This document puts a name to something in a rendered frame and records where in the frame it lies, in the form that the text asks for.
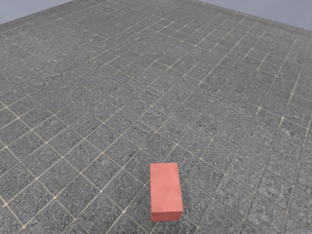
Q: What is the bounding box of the carton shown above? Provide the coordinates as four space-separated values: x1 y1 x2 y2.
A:
150 163 183 222

